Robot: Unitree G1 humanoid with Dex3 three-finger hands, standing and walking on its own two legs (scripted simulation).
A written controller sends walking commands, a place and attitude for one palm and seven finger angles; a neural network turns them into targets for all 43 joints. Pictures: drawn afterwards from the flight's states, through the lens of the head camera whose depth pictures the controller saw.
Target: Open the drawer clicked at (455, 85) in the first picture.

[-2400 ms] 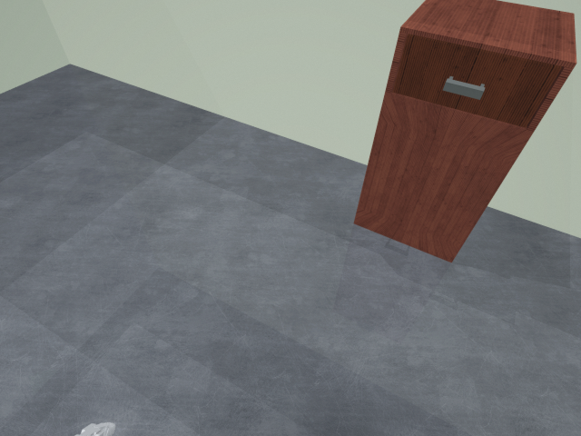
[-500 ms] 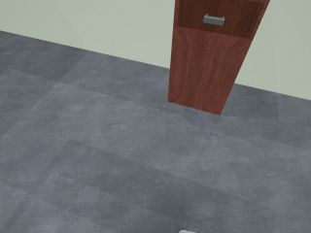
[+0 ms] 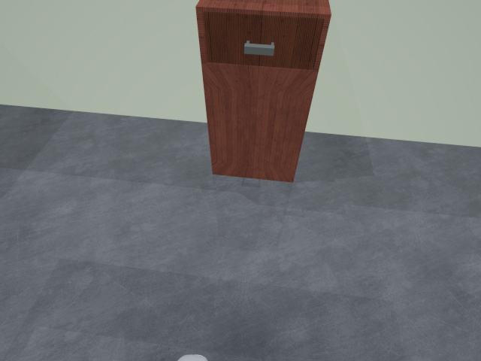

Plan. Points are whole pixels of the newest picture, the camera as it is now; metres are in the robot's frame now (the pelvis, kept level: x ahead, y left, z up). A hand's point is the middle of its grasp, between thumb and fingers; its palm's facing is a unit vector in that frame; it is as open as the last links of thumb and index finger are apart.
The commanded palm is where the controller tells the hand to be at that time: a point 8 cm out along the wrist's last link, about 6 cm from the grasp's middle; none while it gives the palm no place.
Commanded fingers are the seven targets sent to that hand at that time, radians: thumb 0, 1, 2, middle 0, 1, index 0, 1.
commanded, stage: walk to a spot facing it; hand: left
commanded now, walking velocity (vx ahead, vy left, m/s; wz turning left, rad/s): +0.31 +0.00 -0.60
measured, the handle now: (259, 46) +1.11 +0.05 -0.01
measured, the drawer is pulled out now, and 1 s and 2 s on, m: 0.00 0.00 0.00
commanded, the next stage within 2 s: none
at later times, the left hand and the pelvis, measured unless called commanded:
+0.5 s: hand (136, 295) +0.26 +0.27 -0.19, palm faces -0.27 -0.95 -0.17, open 7.4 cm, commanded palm none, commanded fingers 0.00 0.90 0.90 -0.20 -0.30 -0.20 -0.30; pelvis +0.13 +0.09 +0.00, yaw -19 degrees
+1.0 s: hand (189, 231) +0.43 +0.18 -0.18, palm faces -0.57 -0.79 -0.24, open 7.4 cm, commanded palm none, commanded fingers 0.00 0.90 0.90 -0.20 -0.30 -0.20 -0.30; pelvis +0.26 +0.06 -0.01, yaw -37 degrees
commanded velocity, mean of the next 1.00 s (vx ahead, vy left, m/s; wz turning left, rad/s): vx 0.05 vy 0.00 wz -0.60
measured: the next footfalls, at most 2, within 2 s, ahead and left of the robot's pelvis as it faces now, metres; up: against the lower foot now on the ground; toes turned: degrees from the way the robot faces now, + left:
left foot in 0.14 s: +0.10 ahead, +0.14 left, +0.00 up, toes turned -5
right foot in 0.74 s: +0.22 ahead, -0.03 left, +0.00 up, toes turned -35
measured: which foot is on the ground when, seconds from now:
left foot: up 0.00-0.12, down 0.14-0.72, up 0.74-1.00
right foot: down 0.00-0.14, up 0.16-0.72, down 0.74-1.00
